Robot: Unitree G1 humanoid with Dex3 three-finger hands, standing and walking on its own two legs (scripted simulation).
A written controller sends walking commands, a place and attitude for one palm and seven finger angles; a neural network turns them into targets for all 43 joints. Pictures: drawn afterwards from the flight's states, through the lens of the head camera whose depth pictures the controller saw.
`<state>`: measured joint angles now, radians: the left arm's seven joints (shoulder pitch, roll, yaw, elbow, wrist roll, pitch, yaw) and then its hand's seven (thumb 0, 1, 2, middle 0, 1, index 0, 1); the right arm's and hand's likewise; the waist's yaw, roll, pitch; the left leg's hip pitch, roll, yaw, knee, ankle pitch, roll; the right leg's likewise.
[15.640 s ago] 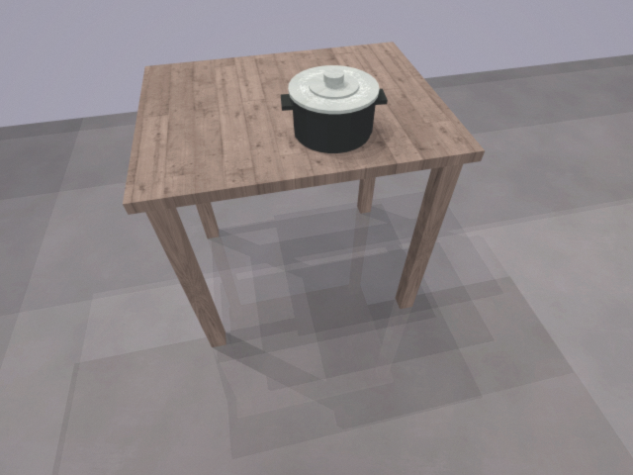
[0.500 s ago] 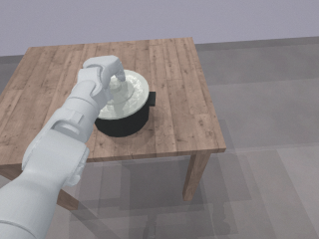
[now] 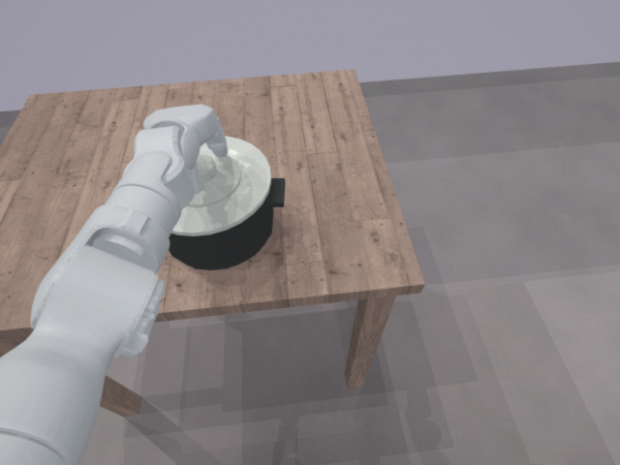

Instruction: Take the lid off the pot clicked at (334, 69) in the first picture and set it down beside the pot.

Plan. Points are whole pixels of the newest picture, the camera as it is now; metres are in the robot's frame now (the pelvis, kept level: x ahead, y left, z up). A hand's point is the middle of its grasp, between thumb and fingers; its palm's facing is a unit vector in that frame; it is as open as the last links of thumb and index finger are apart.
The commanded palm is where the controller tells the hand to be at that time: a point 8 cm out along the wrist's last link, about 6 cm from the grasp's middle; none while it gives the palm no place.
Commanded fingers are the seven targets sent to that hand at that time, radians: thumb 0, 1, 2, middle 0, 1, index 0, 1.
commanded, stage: lower the open fingers around the knob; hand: left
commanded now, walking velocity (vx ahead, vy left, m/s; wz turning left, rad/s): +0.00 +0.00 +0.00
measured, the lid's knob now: (200, 168) +0.52 +0.12 +0.08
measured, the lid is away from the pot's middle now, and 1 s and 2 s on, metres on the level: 0.00 0.00 0.00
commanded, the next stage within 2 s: close the fingers and squeeze the knob in 0.26 s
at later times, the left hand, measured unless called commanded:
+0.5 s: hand (194, 170) +0.49 +0.12 +0.11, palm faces -0.36 -0.05 -0.93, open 9.9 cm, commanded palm +0.49 +0.12 +0.16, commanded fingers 0.00 -0.02 1.00 -0.51 -0.85 -0.51 -0.85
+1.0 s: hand (196, 170) +0.49 +0.12 +0.10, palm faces -0.36 -0.07 -0.93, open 8.2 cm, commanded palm +0.49 +0.12 +0.16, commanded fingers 0.00 0.25 0.87 -0.64 -1.04 -0.64 -1.04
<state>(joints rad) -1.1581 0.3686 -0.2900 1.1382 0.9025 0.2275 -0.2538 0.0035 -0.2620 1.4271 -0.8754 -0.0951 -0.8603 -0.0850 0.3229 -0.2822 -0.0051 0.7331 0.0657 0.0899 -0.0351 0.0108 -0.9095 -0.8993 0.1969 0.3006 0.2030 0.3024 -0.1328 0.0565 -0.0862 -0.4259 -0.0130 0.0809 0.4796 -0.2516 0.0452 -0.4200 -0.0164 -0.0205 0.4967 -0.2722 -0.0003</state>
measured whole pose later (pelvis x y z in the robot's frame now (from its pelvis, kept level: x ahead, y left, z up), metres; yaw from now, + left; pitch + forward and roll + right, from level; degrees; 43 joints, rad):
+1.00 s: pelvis +0.01 +0.00 +0.00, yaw +0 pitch +11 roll +0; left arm -1.11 0.35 -0.28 1.09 0.90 0.23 -0.23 0.00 0.13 0.94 -0.55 -0.98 -0.60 -0.99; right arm 0.30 -0.27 -0.01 0.73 0.06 0.10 -0.02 0.01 -0.91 -0.90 0.20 0.30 0.20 0.30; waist -0.12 0.06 -0.09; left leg -0.41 -0.02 0.08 0.47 -0.26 0.05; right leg -0.40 -0.02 -0.02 0.48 -0.27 0.00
